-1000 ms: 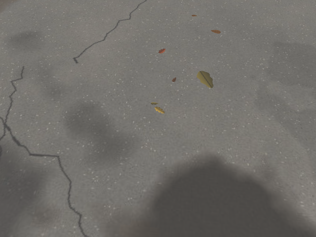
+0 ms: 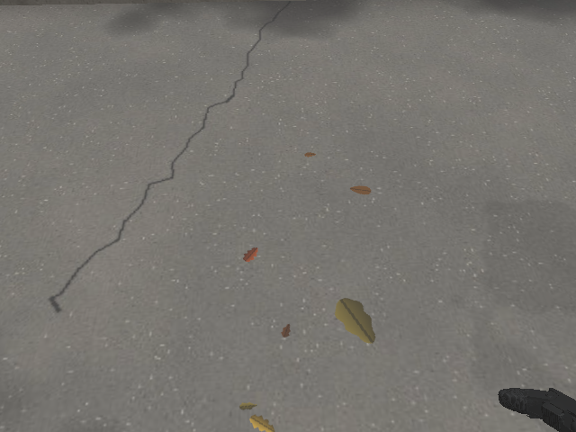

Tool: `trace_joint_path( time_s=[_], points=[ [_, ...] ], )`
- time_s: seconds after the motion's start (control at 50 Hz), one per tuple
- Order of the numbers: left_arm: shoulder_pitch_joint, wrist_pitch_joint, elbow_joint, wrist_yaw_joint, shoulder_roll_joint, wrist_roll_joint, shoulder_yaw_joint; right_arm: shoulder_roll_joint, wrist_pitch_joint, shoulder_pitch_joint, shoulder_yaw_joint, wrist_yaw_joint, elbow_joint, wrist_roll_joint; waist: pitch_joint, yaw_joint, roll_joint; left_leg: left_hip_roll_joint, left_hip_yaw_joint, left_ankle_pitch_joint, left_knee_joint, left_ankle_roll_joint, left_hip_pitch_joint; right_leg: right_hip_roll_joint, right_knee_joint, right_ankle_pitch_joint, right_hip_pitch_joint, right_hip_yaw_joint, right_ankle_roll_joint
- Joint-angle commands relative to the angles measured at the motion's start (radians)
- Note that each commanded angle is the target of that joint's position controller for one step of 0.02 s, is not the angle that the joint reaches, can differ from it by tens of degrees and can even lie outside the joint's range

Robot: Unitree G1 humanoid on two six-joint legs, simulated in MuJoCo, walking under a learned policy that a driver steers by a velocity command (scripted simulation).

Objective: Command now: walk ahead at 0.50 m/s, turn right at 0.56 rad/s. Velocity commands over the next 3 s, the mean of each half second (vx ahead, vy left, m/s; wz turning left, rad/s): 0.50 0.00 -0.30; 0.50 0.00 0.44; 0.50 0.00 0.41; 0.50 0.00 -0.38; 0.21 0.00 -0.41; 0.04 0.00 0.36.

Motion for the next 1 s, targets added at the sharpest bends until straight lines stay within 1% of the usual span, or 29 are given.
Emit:
trace_joint_path(
  time_s=[0.02, 0.04, 0.08, 0.16, 0.22, 0.28, 0.32, 0.36, 0.38, 0.4, 0.42, 0.44, 0.46, 0.48, 0.5, 0.52, 0.54, 0.58, 0.6, 0.64, 0.68, 0.76, 0.86, 0.9, 0.92, 0.94, 0.96, 0.98, 1.0],
  points=[
    [-0.058, -0.013, -0.103, 0.0, 0.14, 0.006, 0.029, -0.116, 0.012, 0.189, -0.044, -0.007, -0.011, 0.001, -0.051, -0.121, 0.08, 0.374, -0.45, -0.16, -0.231, 0.164, 0.477, -0.133, 0.284, 0.109, -0.504, -0.03, 0.033],
    [-0.088, -0.013, -0.116, -0.004, 0.126, 0.014, 0.032, -0.1, 0.014, 0.163, -0.039, -0.006, -0.001, -0.003, -0.004, -0.104, 0.082, 0.339, -0.371, -0.073, -0.258, 0.16, 0.397, -0.158, 0.246, 0.153, -0.49, -0.036, 0.038],
    [-0.079, -0.005, -0.124, -0.016, 0.087, 0.002, 0.028, -0.092, 0.008, 0.146, -0.036, -0.005, 0.015, -0.008, 0.011, -0.075, 0.135, 0.297, -0.247, 0.009, -0.308, 0.152, 0.308, -0.191, 0.213, 0.193, -0.435, -0.06, 0.042],
    [-0.143, 0.003, -0.158, -0.021, 0.055, 0.01, 0.018, -0.137, -0.002, 0.159, -0.052, -0.005, 0.058, -0.003, 0.025, -0.074, 0.106, 0.309, -0.113, 0.164, -0.354, 0.181, 0.3, -0.214, 0.112, 0.294, -0.49, -0.072, 0.066],
    [-0.201, -0.006, -0.169, -0.035, 0.048, 0.008, 0.012, -0.16, 0.006, 0.162, -0.056, -0.009, 0.081, -0.002, 0.028, -0.091, 0.092, 0.288, -0.001, 0.241, -0.352, 0.159, 0.328, -0.211, -0.045, 0.446, -0.476, -0.097, 0.063],
    [-0.32, -0.023, -0.2, -0.049, 0.008, 0.015, -0.009, -0.176, 0.016, 0.234, -0.051, -0.003, 0.126, 0.016, 0.056, -0.134, 0.069, 0.274, 0.036, 0.233, -0.355, 0.157, 0.316, -0.178, -0.24, 0.511, -0.393, -0.148, 0.04],
    [-0.381, -0.032, -0.225, -0.059, 0.015, 0.014, -0.011, -0.199, 0.028, 0.274, -0.053, 0.002, 0.152, 0.035, 0.079, -0.142, 0.078, 0.295, 0.011, 0.238, -0.343, 0.163, 0.357, -0.167, -0.321, 0.476, -0.38, -0.179, 0.027],
    [-0.405, -0.041, -0.241, -0.065, 0.04, 0.012, -0.004, -0.221, 0.042, 0.294, -0.056, 0.002, 0.171, 0.043, 0.083, -0.131, 0.099, 0.326, -0.02, 0.302, -0.303, 0.155, 0.414, -0.147, -0.388, 0.401, -0.352, -0.19, 0.008],
    [-0.38, -0.045, -0.237, -0.066, 0.06, 0.012, 0.004, -0.233, 0.048, 0.294, -0.058, 0.0, 0.178, 0.044, 0.066, -0.106, 0.114, 0.332, -0.028, 0.375, -0.262, 0.144, 0.433, -0.13, -0.422, 0.37, -0.295, -0.195, -0.004],
    [-0.302, -0.048, -0.218, -0.063, 0.088, 0.016, 0.019, -0.244, 0.054, 0.281, -0.057, -0.002, 0.183, 0.046, 0.018, -0.05, 0.124, 0.315, -0.011, 0.516, -0.172, 0.123, 0.427, -0.1, -0.469, 0.378, -0.164, -0.216, -0.022],
    [-0.155, -0.049, -0.173, -0.054, 0.135, 0.021, 0.045, -0.228, 0.055, 0.28, -0.049, -0.005, 0.187, 0.044, -0.077, 0.028, 0.114, 0.268, 0.025, 0.596, -0.005, 0.093, 0.367, -0.079, -0.496, 0.427, 0.067, -0.23, -0.05],
    [0.022, -0.043, -0.14, -0.037, 0.21, 0.036, 0.071, -0.172, 0.047, 0.276, -0.024, -0.006, 0.165, 0.021, -0.227, 0.101, 0.055, 0.215, 0.056, 0.355, 0.272, 0.048, 0.159, -0.236, -0.437, 0.499, 0.39, -0.079, -0.106],
    [0.061, -0.037, -0.137, -0.027, 0.297, 0.051, 0.081, -0.037, 0.031, 0.393, 0.016, 0.0, 0.138, 0.011, -0.381, 0.034, -0.213, 0.049, 0.047, -0.37, 0.636, -0.02, -0.217, -0.524, -0.513, 0.384, 0.698, 0.383, -0.253],
    [0.082, -0.037, -0.139, -0.027, 0.208, 0.051, 0.062, -0.14, 0.018, 0.354, -0.009, 0.002, 0.161, 0.039, -0.429, 0.086, -0.146, 0.061, -0.109, -0.446, 0.775, -0.019, -0.289, -0.529, -0.599, 0.293, 0.656, 0.496, -0.264],
    [0.028, -0.04, -0.127, -0.028, 0.161, 0.041, 0.044, -0.181, 0.018, 0.276, -0.026, 0.002, 0.131, 0.061, -0.253, 0.071, -0.126, 0.105, -0.093, -0.379, 0.805, -0.015, -0.371, -0.489, -0.617, 0.311, 0.544, 0.324, -0.221],
    [-0.034, -0.045, -0.121, -0.03, 0.126, 0.033, 0.033, -0.168, 0.021, 0.231, -0.024, -0.002, 0.122, 0.051, -0.161, 0.039, -0.09, 0.148, -0.068, -0.295, 0.764, -0.014, -0.362, -0.441, -0.644, 0.353, 0.414, 0.202, -0.192],
    [-0.093, -0.05, -0.117, -0.034, 0.092, 0.034, 0.025, -0.16, 0.03, 0.212, -0.028, -0.006, 0.121, 0.035, -0.097, 0.004, -0.078, 0.173, -0.063, -0.233, 0.719, -0.017, -0.325, -0.404, -0.685, 0.385, 0.296, 0.119, -0.176],
    [-0.157, -0.07, -0.108, -0.039, 0.057, 0.042, 0.021, -0.122, 0.063, 0.262, -0.029, -0.008, 0.139, 0.037, -0.052, -0.057, -0.089, 0.197, -0.074, -0.157, 0.681, -0.023, -0.211, -0.373, -0.77, 0.424, 0.15, 0.008, -0.164],
    [-0.17, -0.08, -0.098, -0.038, 0.058, 0.042, 0.024, -0.097, 0.076, 0.268, -0.026, -0.008, 0.14, 0.038, -0.033, -0.071, -0.072, 0.199, -0.074, -0.142, 0.668, -0.029, -0.199, -0.376, -0.801, 0.455, 0.114, -0.03, -0.17],
    [-0.181, -0.091, -0.076, -0.031, 0.073, 0.045, 0.033, -0.083, 0.092, 0.234, -0.026, -0.011, 0.124, 0.033, 0.011, -0.083, -0.046, 0.202, -0.087, -0.08, 0.618, -0.039, -0.234, -0.378, -0.84, 0.502, 0.089, -0.107, -0.168],
    [-0.166, -0.092, -0.053, -0.022, 0.086, 0.049, 0.04, -0.078, 0.095, 0.189, -0.026, -0.008, 0.106, 0.028, 0.034, -0.076, -0.033, 0.199, -0.095, 0.018, 0.525, -0.044, -0.275, -0.368, -0.851, 0.529, 0.112, -0.18, -0.157],
    [-0.14, -0.082, -0.024, -0.008, 0.126, 0.041, 0.052, -0.057, 0.086, 0.066, -0.013, 0.02, 0.068, 0.024, 0.072, -0.035, -0.015, 0.182, -0.03, 0.184, 0.297, -0.027, -0.248, -0.353, -0.861, 0.536, 0.142, -0.302, -0.128],
    [-0.084, -0.053, 0.02, -0.005, 0.167, 0.014, 0.07, -0.075, 0.089, -0.054, -0.014, 0.045, 0.001, 0.024, 0.11, -0.001, -0.009, 0.163, 0.033, 0.088, 0.164, 0.025, -0.278, -0.398, -0.801, 0.583, 0.298, -0.356, -0.099],
    [-0.094, -0.039, 0.025, -0.002, 0.194, 0.005, 0.077, -0.097, 0.093, -0.037, -0.026, 0.05, -0.014, 0.022, 0.076, -0.029, -0.032, 0.114, 0.087, -0.012, 0.148, 0.061, -0.203, -0.401, -0.696, 0.845, 0.34, -0.384, -0.078],
    [-0.105, -0.031, 0.023, 0.0, 0.208, 0.001, 0.08, -0.118, 0.096, 0.021, -0.039, 0.049, -0.008, 0.023, 0.028, -0.067, -0.049, 0.071, 0.123, -0.059, 0.149, 0.082, -0.111, -0.392, -0.591, 1.023, 0.345, -0.4, -0.064],
    [-0.125, -0.021, 0.019, 0.002, 0.21, -0.005, 0.078, -0.154, 0.097, 0.156, -0.064, 0.044, 0.024, 0.027, -0.044, -0.148, -0.038, 0.016, 0.153, -0.037, 0.098, 0.113, 0.07, -0.359, -0.404, 1.124, 0.306, -0.432, -0.038],
    [-0.109, -0.022, 0.013, 0.006, 0.182, 0.004, 0.066, -0.23, 0.103, 0.328, -0.103, 0.028, 0.073, 0.03, -0.137, -0.222, 0.008, -0.001, 0.097, 0.007, 0.067, 0.153, 0.359, -0.314, -0.145, 0.998, 0.142, -0.443, 0.006],
    [-0.047, -0.038, -0.04, 0.002, 0.056, 0.048, 0.027, -0.361, 0.106, 0.36, -0.132, 0.01, 0.08, 0.038, -0.186, -0.15, 0.28, 0.256, -0.4, -0.08, -0.005, 0.304, 0.67, -0.162, 0.242, 0.222, -0.298, -0.424, 0.083],
    [-0.072, -0.079, -0.059, -0.007, 0.056, 0.03, 0.011, -0.339, 0.085, 0.357, -0.112, 0.02, 0.032, 0.027, -0.363, -0.152, 0.238, 0.389, -0.839, -0.24, -0.19, 0.417, 0.796, -0.049, 0.414, -0.118, -0.466, -0.153, 0.085]
  ],
)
